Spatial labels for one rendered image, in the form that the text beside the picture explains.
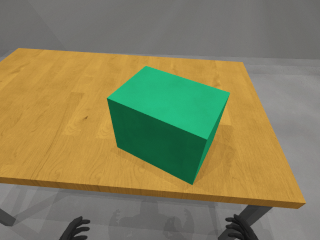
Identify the robot right hand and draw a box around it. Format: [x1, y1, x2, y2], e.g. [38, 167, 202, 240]
[225, 214, 259, 240]

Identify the table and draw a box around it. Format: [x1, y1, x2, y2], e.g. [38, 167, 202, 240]
[0, 48, 306, 240]

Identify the carton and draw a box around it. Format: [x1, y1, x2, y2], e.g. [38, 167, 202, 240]
[107, 66, 230, 185]

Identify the robot left hand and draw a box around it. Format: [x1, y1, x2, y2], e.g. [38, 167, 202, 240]
[59, 216, 91, 240]

